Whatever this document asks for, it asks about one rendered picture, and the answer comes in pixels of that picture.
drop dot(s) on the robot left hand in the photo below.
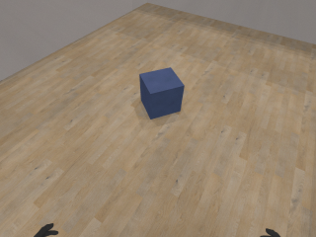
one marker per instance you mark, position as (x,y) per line
(45,231)

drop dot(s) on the carton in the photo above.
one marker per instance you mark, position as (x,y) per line
(161,92)

